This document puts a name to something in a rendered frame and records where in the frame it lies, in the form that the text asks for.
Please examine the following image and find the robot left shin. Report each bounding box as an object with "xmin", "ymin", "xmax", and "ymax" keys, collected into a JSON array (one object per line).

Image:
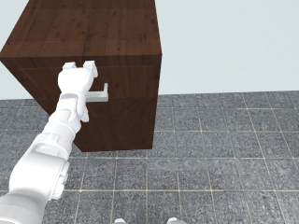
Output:
[{"xmin": 115, "ymin": 218, "xmax": 125, "ymax": 223}]

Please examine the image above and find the left robot forearm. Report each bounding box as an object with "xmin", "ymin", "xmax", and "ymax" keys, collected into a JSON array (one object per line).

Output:
[{"xmin": 8, "ymin": 91, "xmax": 86, "ymax": 191}]

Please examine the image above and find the cabinet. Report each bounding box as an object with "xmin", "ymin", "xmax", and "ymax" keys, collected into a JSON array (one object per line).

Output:
[{"xmin": 0, "ymin": 0, "xmax": 163, "ymax": 152}]

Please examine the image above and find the drawer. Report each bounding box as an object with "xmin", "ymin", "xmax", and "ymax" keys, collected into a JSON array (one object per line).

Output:
[{"xmin": 17, "ymin": 65, "xmax": 153, "ymax": 100}]

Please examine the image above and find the robot left upper arm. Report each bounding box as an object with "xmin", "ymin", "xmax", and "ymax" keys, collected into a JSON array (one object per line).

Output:
[{"xmin": 0, "ymin": 150, "xmax": 70, "ymax": 224}]

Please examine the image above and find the handle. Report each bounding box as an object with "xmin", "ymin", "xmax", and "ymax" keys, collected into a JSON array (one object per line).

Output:
[{"xmin": 85, "ymin": 83, "xmax": 108, "ymax": 103}]

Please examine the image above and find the robot left hand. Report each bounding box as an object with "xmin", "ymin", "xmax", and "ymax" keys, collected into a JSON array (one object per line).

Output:
[{"xmin": 58, "ymin": 61, "xmax": 98, "ymax": 122}]

